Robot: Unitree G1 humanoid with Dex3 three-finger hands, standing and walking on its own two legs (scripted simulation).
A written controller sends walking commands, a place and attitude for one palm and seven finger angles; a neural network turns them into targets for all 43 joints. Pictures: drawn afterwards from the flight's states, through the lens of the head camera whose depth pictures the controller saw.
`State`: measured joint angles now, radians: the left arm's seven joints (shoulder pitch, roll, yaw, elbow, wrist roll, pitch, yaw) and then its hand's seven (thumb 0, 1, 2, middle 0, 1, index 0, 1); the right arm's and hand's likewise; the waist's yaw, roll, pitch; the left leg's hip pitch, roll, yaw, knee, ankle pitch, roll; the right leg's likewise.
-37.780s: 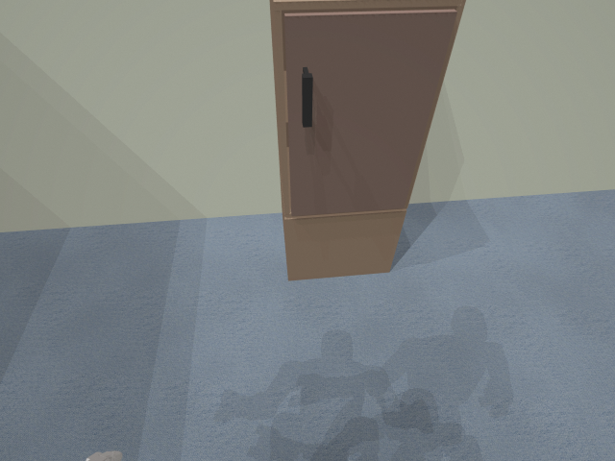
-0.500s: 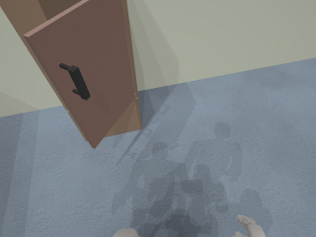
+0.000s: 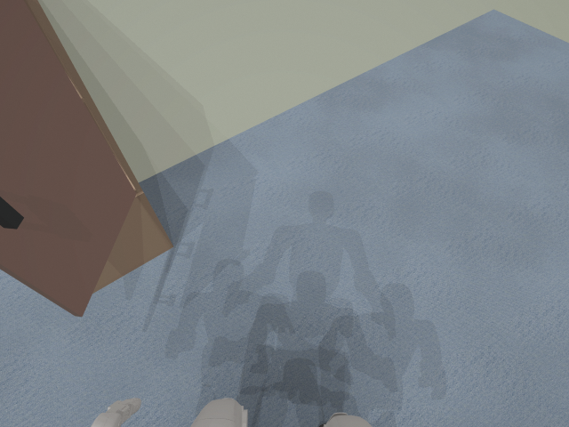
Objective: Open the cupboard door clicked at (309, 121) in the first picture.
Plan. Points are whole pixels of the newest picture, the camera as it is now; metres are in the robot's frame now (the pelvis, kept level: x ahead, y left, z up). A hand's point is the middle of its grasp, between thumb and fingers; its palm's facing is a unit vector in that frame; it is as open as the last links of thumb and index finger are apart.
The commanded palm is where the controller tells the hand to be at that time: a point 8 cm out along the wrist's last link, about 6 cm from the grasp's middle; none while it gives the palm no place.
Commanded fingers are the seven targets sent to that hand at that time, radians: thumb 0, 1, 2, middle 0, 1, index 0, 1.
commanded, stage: walk to a spot facing it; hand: left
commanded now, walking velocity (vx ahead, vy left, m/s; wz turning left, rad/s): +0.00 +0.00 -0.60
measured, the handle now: out of the picture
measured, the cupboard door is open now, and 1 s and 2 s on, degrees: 47 47 47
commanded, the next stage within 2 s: turn to face it in 1.68 s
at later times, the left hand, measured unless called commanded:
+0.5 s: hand (220, 359) +0.23 +0.13 -0.15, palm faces -0.30 -0.92 -0.24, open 7.4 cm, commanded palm none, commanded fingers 0.00 0.90 0.90 -0.20 -0.30 -0.20 -0.30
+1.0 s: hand (321, 251) +0.44 -0.05 -0.15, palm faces -0.59 -0.79 -0.20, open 7.4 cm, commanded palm none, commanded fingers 0.00 0.90 0.90 -0.20 -0.30 -0.20 -0.30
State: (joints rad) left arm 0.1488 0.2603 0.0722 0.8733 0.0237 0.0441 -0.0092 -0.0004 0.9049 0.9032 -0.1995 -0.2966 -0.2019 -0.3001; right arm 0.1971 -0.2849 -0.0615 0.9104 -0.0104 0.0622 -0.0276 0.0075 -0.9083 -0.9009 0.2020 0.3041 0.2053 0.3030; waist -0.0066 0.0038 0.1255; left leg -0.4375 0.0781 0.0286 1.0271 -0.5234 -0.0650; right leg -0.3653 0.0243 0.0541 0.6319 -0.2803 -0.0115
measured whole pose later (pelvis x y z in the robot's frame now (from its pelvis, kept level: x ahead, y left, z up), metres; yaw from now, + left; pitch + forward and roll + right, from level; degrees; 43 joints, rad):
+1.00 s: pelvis +0.22 -0.13 +0.00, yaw -34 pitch +2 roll +1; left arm 0.10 0.23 0.07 0.91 0.03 -0.02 -0.07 0.00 0.91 0.90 -0.20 -0.30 -0.20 -0.30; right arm 0.41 -0.18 -0.03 1.01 -0.04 -0.03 0.00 0.00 -0.90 -0.90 0.20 0.30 0.21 0.30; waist -0.04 0.00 0.07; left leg -0.13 0.16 0.20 0.54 -0.39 -0.08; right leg -0.42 -0.05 -0.11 0.60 -0.28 -0.04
